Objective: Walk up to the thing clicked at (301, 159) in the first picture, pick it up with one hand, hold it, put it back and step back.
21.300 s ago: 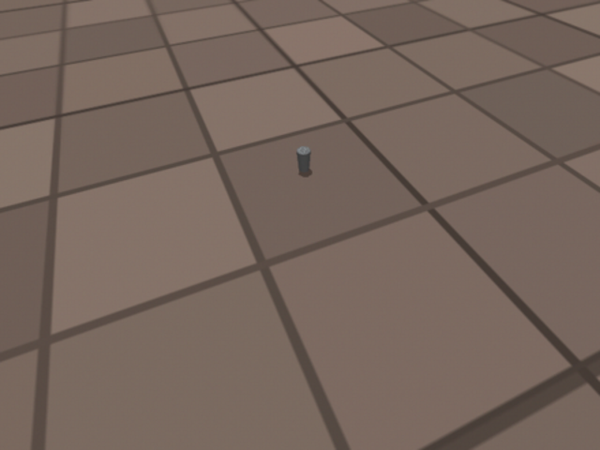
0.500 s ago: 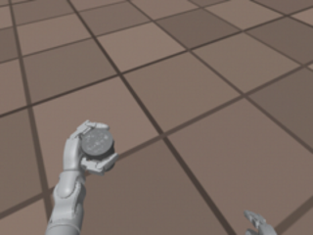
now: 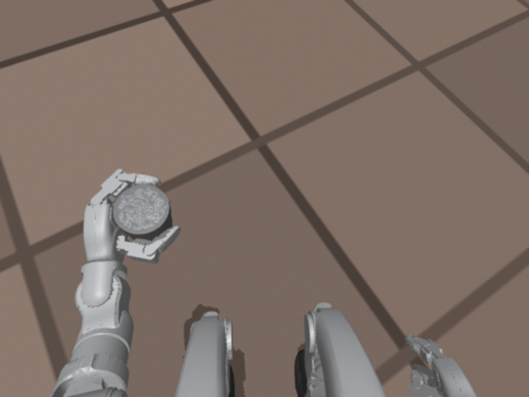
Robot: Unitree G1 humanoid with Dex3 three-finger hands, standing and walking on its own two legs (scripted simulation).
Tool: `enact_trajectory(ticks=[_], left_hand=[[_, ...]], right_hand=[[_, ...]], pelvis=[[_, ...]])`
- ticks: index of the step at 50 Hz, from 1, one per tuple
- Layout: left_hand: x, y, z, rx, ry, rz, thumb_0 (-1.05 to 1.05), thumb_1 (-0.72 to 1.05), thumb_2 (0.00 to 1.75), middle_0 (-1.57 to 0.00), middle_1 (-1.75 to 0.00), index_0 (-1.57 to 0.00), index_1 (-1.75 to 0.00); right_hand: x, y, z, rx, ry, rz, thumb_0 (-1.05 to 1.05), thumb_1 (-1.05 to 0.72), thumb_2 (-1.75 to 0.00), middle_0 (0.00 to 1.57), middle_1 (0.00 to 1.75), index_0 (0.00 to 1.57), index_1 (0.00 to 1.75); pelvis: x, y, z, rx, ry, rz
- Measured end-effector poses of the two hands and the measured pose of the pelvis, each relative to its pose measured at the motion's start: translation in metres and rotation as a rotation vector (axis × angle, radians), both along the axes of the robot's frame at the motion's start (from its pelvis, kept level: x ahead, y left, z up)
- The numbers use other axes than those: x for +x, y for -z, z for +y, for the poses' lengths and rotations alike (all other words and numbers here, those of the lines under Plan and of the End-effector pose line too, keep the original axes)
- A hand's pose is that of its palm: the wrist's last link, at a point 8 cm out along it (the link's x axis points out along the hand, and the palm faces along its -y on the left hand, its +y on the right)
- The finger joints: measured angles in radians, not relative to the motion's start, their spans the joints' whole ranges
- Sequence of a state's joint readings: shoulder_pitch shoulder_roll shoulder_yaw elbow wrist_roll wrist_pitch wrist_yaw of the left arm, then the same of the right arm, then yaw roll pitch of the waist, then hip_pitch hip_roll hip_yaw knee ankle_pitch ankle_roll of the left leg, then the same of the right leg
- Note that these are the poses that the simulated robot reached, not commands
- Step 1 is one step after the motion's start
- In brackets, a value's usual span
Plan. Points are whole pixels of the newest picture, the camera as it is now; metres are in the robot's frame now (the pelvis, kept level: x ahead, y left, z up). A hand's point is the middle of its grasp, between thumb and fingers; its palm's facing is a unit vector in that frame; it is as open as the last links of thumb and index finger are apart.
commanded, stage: crouch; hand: left
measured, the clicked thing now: (149, 223) +0.38 +0.19 -0.04
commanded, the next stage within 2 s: lower in 1.20 s
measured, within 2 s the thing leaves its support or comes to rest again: neither
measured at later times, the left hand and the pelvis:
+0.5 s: hand (170, 252) +0.39 +0.20 -0.23, palm faces +0.11 -0.99 -0.02, open 9.6 cm; pelvis -0.06 +0.00 -0.18, yaw -2 degrees
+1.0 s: hand (174, 255) +0.41 +0.21 -0.33, palm faces +0.09 -1.00 -0.02, open 9.6 cm; pelvis -0.06 +0.01 -0.25, yaw -5 degrees
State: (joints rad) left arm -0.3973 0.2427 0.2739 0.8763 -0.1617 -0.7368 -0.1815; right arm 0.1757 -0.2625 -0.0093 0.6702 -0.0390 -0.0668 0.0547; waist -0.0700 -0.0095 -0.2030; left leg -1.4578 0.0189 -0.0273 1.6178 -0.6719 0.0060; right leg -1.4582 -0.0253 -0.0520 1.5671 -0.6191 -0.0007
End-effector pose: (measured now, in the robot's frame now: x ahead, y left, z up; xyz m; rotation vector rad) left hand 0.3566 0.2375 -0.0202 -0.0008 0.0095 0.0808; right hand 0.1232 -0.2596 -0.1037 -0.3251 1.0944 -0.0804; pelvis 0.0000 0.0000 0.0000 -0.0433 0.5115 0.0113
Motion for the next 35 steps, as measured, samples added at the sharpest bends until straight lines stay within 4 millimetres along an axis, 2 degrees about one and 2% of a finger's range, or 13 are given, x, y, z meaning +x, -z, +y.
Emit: enact_trajectory(ticks=[9,19,25,35], left_hand=[[0.002,0.079,0.009,0.021,-0.017,-0.002,-0.01,-0.30,1.06,-0.79,-1.03,-0.73,-1.02],[0.007,0.171,0.010,0.018,-0.025,0.010,-0.01,-0.31,1.06,-0.79,-1.03,-0.73,-1.02],[0.009,0.213,0.014,0.024,-0.030,0.009,-0.01,-0.31,1.07,-0.79,-1.03,-0.73,-1.01],[0.028,0.258,0.017,0.016,-0.026,0.020,-0.01,-0.31,1.07,-0.79,-1.02,-0.73,-1.01]], right_hand=[[-0.016,0.084,0.014,0.033,-0.034,0.070,0.00,-0.90,-0.91,0.20,0.30,0.21,0.30],[-0.052,0.154,0.003,-0.015,-0.059,0.136,0.00,-0.91,-0.91,0.20,0.30,0.21,0.30],[-0.080,0.185,-0.006,-0.046,-0.049,0.198,0.00,-0.91,-0.91,0.20,0.30,0.21,0.30],[-0.109,0.216,-0.012,-0.079,-0.047,0.270,0.00,-0.90,-0.91,0.20,0.30,0.21,0.30]], pelvis=[[-0.022,0.069,0.003,-0.009,0.003,0.072],[-0.048,0.146,0.000,-0.023,0.008,0.077],[-0.058,0.183,0.000,-0.030,0.011,0.056],[-0.062,0.223,0.001,-0.054,0.026,0.022]])
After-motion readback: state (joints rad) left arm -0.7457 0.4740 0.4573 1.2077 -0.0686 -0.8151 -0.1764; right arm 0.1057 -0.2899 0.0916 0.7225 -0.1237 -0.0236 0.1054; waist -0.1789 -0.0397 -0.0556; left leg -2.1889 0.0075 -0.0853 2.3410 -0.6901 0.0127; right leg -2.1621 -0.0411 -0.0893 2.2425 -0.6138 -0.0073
